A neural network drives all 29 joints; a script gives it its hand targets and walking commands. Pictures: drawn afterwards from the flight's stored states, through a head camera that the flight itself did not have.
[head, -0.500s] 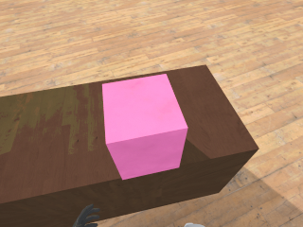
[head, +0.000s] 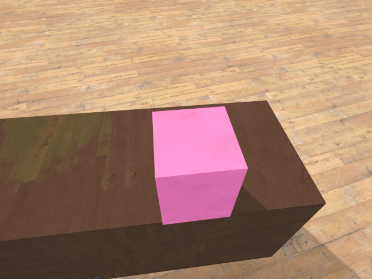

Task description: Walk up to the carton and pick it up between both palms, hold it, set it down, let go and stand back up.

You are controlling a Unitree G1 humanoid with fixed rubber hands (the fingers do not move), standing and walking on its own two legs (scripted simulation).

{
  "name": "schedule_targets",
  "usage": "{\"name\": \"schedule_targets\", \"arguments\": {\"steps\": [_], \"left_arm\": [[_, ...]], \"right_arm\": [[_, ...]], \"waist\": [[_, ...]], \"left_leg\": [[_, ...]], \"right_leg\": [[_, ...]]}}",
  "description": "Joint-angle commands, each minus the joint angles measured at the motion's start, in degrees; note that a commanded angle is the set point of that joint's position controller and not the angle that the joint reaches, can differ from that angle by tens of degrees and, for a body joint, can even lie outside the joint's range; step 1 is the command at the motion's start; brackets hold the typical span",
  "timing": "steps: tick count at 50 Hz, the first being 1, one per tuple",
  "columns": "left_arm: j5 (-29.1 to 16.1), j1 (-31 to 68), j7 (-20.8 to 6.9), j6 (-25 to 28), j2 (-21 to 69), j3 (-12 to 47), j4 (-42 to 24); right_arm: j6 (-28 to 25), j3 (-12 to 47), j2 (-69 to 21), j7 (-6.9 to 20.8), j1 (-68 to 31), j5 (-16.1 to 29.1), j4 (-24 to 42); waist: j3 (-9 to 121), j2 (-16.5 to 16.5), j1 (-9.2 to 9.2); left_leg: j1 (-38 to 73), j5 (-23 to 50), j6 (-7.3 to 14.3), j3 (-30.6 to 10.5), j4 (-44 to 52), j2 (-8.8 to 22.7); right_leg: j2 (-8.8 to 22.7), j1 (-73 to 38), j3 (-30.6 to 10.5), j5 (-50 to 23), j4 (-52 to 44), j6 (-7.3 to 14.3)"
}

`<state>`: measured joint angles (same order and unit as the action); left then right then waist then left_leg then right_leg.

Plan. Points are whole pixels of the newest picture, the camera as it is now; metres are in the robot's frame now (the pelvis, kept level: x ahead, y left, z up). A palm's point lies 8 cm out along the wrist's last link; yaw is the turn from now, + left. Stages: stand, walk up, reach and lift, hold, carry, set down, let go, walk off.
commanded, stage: walk up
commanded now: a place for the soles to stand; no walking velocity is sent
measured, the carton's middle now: (193, 166) +0.44 +0.01 -0.06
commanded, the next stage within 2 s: none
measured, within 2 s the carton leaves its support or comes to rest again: neither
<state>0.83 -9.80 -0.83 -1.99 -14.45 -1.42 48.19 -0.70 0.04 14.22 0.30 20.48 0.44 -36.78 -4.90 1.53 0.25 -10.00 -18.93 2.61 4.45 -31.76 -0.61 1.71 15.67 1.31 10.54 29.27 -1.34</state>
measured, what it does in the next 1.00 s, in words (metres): shifts its weight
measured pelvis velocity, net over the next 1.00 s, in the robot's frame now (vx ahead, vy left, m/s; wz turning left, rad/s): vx -0.01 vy -0.09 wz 0.20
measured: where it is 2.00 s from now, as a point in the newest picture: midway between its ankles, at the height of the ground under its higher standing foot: outside the picture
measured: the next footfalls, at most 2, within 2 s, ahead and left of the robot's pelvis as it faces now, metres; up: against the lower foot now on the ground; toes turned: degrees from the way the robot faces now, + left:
left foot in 1.20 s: +0.00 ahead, +0.04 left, +0.00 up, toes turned +16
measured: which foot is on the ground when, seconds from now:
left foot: down 0.00-0.96, up 0.98-1.00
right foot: down 0.00-1.00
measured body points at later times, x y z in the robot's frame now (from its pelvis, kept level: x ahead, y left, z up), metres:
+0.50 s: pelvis +0.01 -0.04 -0.01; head +0.03 -0.03 +0.44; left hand +0.10 +0.22 -0.13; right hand +0.09 -0.31 -0.12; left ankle -0.01 +0.08 -0.73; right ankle +0.06 -0.14 -0.73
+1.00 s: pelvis -0.01 -0.09 -0.02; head +0.02 -0.07 +0.43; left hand +0.07 +0.19 -0.14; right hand +0.12 -0.35 -0.12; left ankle -0.02 +0.07 -0.72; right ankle +0.06 -0.14 -0.73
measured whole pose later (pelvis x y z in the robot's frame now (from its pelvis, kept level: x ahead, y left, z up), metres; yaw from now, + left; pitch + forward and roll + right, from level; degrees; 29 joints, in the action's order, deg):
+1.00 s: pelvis -0.01 -0.09 -0.02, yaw +12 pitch -3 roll +0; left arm 1.5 -9.6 -1.8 -2.9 -16.8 -1.8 42.8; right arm 0.5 -3.0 15.5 -1.6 22.1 -1.5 -35.9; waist -6.1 2.6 0.7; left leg -20.2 -26.7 -1.0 -7.2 -46.9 0.2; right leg 2.0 20.1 14.4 18.6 41.0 6.2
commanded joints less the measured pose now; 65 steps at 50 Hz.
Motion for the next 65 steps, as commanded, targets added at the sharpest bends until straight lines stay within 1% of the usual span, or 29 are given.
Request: {"name": "schedule_targets", "arguments": {"steps": [1,4,6,8,12,17,18,21,24,29,30,31,33,36,40,41,44,45,47,49,51,54,58,59,60,61,62,63,65], "left_arm": [[-0.23,0.58,0.03,2.13,-7.13,-1.21,-3.96],[0.10,0.77,0.11,2.30,-6.71,-1.27,-4.13],[-0.40,0.20,0.12,2.49,-7.09,-1.10,-3.86],[-0.23,0.19,0.33,2.48,-7.83,-1.40,-3.63],[0.52,0.96,-0.04,1.85,-9.44,-2.01,-3.88],[0.97,1.22,-0.53,1.21,-8.30,-1.74,-5.60],[0.79,0.55,-0.67,1.27,-8.03,-1.87,-4.98],[0.77,1.59,-0.45,0.80,-9.26,-2.00,-6.15],[0.43,1.78,-0.70,0.19,-9.16,-2.47,-7.32],[0.25,3.26,-0.35,-0.08,-11.84,-3.10,-8.73],[0.28,4.38,-0.29,-0.18,-11.72,-2.86,-9.19],[0.13,5.19,-0.19,-0.34,-11.76,-2.89,-9.72],[-0.07,4.65,-0.57,-0.79,-11.82,-2.54,-9.38],[0.01,5.37,-0.75,-1.57,-12.17,-2.56,-10.23],[0.34,5.06,-1.19,-1.74,-9.83,-2.14,-11.67],[0.57,4.05,-1.25,-1.45,-9.34,-2.07,-11.66],[1.14,1.28,-1.18,-0.06,-11.06,-2.78,-11.71],[1.07,-0.28,-1.04,0.34,-12.19,-3.12,-11.26],[0.39,-2.09,-0.24,0.69,-14.14,-3.59,-10.03],[0.60,-3.87,0.59,0.93,-12.86,-3.10,-9.72],[1.39,-4.15,0.84,0.80,-12.89,-2.96,-9.46],[1.11,-1.54,1.02,0.96,-11.00,-2.07,-9.32],[-0.06,1.37,0.58,0.52,-9.96,-0.84,-9.48],[-0.17,-0.34,0.25,0.55,-9.45,-0.48,-9.19],[-0.58,-2.37,-0.18,0.65,-7.79,0.12,-9.36],[-1.32,-5.34,-0.60,0.72,-5.34,0.70,-9.57],[-0.55,-6.57,-0.04,-0.35,-7.62,-1.09,-7.73],[-0.26,-7.63,-0.04,-0.54,-8.22,-1.37,-7.38],[-1.16,-7.15,-0.68,1.06,-9.06,-0.92,-7.53]], "right_arm": [[-1.28,-3.11,8.86,-0.15,2.75,-0.18,3.75],[-1.62,-3.38,9.33,-0.30,3.13,-0.18,3.38],[-1.44,-3.33,9.15,-0.24,2.20,0.04,2.99],[-1.48,-3.14,8.55,-0.09,2.70,-0.08,2.54],[-1.64,-4.43,10.01,-0.86,4.90,-0.61,1.44],[-2.05,-4.72,11.02,-1.86,4.77,-0.87,2.38],[-1.87,-4.95,11.66,-1.87,3.41,-1.19,2.81],[-1.50,-4.84,9.98,-1.91,4.72,-0.79,3.39],[-1.05,-5.54,10.95,-2.10,4.35,-1.07,3.59],[-0.75,-4.99,8.91,-2.20,4.63,-0.73,4.72],[-0.96,-5.09,8.06,-2.23,5.91,-0.97,4.79],[-1.02,-5.22,8.66,-2.40,7.12,-0.88,4.65],[-1.11,-5.52,9.48,-2.58,8.49,-1.31,4.53],[-1.24,-6.26,11.14,-2.52,7.25,-1.42,5.42],[-1.23,-7.24,15.12,-2.31,3.45,-1.88,6.07],[-1.17,-7.19,15.31,-2.34,1.81,-1.98,6.42],[-0.98,-6.32,13.00,-2.06,1.58,-1.96,6.98],[-0.87,-5.90,11.47,-1.88,1.95,-1.86,7.02],[-0.11,-5.79,8.31,-2.45,4.05,-1.71,6.37],[0.72,-6.35,8.61,-3.20,4.55,-2.55,6.31],[0.60,-5.99,7.51,-3.02,4.37,-2.09,5.82],[0.18,-5.26,5.48,-1.81,5.59,-1.40,5.00],[-0.74,-5.90,5.95,-1.00,7.60,-1.17,3.48],[-0.88,-6.23,7.14,-1.02,7.34,-1.57,3.48],[-0.92,-6.70,9.53,-1.34,7.12,-2.29,3.61],[-0.83,-7.31,13.01,-1.85,4.54,-2.34,3.80],[-0.18,-8.73,16.44,-1.95,1.30,-0.90,2.20],[-0.66,-7.57,14.70,-1.81,-4.00,-0.74,2.51],[-1.26,-5.27,9.72,-1.56,-4.67,-0.78,3.51]], "waist": [[3.62,-3.32,0.04],[5.32,-1.33,-0.72],[5.33,-3.80,-0.22],[3.58,-0.16,-0.51],[2.56,1.49,-0.42],[4.00,-2.87,0.03],[4.04,-4.69,0.64],[5.57,-2.74,-0.16],[5.15,-3.65,0.48],[3.13,1.93,-0.01],[3.94,4.85,-0.95],[4.38,4.30,-0.98],[5.53,4.47,-0.51],[4.59,1.89,-0.23],[2.24,-7.67,0.55],[1.63,-8.75,1.11],[3.33,-6.70,2.30],[4.25,-4.33,2.87],[4.82,3.13,3.07],[3.10,1.71,2.45],[1.98,1.76,2.60],[4.45,2.01,0.96],[5.17,3.56,-2.29],[4.85,2.41,-2.67],[4.94,-2.55,-2.63],[3.59,-8.12,-1.21],[-0.72,-8.88,-1.04],[-2.62,-10.64,1.99],[-1.11,-7.15,1.80]], "left_leg": [[-6.98,2.48,-0.61,-9.60,13.22,8.78],[-5.01,6.36,-0.62,-11.28,12.54,9.19],[-4.65,5.62,0.03,-9.62,11.74,8.09],[-6.71,6.64,-0.56,-10.10,11.15,7.67],[-7.54,6.61,-0.38,-11.64,10.27,8.27],[-6.42,16.23,1.03,-13.48,7.60,9.42],[-6.53,16.12,0.79,-13.07,6.88,9.03],[-8.54,13.50,0.94,-13.53,5.28,8.07],[-10.55,5.72,1.22,-13.85,4.72,7.15],[-10.28,2.01,-1.21,-8.61,-4.57,1.77],[-8.65,0.07,-1.48,-7.41,-5.81,1.23],[-7.79,-0.12,-1.66,-6.93,-6.59,1.23],[-7.13,0.61,-0.86,-8.28,-6.12,1.24],[-8.94,1.17,0.42,-12.87,-2.89,2.85],[-17.92,-4.17,5.91,-30.19,8.34,10.46],[-19.65,-4.86,6.55,-31.73,9.18,11.21],[-23.51,-3.54,3.15,-25.24,4.49,6.86],[-24.34,-4.62,1.09,-20.04,-0.25,3.84],[-20.24,-11.56,-2.58,-5.50,-19.70,-2.62],[-20.66,-17.81,-2.38,-7.38,-28.10,0.53],[-20.04,-16.23,-2.05,-6.94,-29.45,1.36],[-13.68,-13.21,-2.66,-7.39,-23.07,2.93],[0.45,2.33,-1.63,-5.52,0.69,2.18],[3.59,5.44,-0.42,-8.31,4.52,2.44],[5.23,1.44,2.00,-17.91,6.87,6.78],[-0.95,-13.32,6.77,-33.89,11.06,14.29],[-19.45,-22.44,12.81,-34.90,14.11,18.39],[-24.76,-24.37,11.30,-32.65,14.96,16.14],[-17.74,-8.95,4.97,-22.10,12.79,10.22]], "right_leg": [[3.91,-6.71,-4.06,-3.54,-3.42,2.65],[3.72,-6.67,-4.22,-3.98,-3.28,3.08],[4.33,-5.93,-4.55,-4.44,-3.83,3.63],[4.63,-6.42,-4.97,-4.95,-4.34,3.41],[4.25,-5.31,-3.91,-3.34,-2.46,4.48],[4.31,-5.38,-2.04,-9.81,1.14,4.58],[4.33,-5.43,-1.89,-10.94,0.73,4.49],[5.48,-7.41,-2.62,-10.94,1.28,5.71],[5.53,-5.49,-2.06,-1.26,0.11,5.71],[11.06,-0.05,-6.88,7.16,-7.47,9.83],[12.28,0.35,-6.61,7.46,-7.57,10.58],[12.71,1.05,-5.77,6.98,-7.05,10.98],[12.73,0.42,-4.25,7.63,-6.28,11.49],[10.41,1.49,-1.35,13.08,-3.34,8.88],[2.87,-1.15,-0.49,11.29,9.62,4.14],[2.24,-2.33,-1.18,10.25,10.39,3.97],[5.98,-8.87,-4.80,8.68,3.59,5.58],[9.33,-10.80,-7.52,11.32,-1.33,6.78],[21.11,-7.45,-16.33,16.88,-13.63,11.37],[24.58,-5.13,-18.06,10.76,-13.71,12.88],[21.77,-4.23,-11.78,1.40,-12.04,13.49],[19.66,-0.90,-5.62,8.10,-11.52,13.56],[16.54,5.20,1.31,17.27,-7.18,8.18],[16.15,8.31,2.35,18.43,-5.63,5.94],[13.66,12.45,5.05,19.01,-0.08,3.00],[7.00,13.96,7.31,18.06,6.48,-0.48],[5.03,-0.05,3.38,17.46,14.60,0.45],[6.16,-4.77,0.09,13.97,13.93,1.91],[5.81,-3.63,1.79,6.19,0.24,2.03]]}}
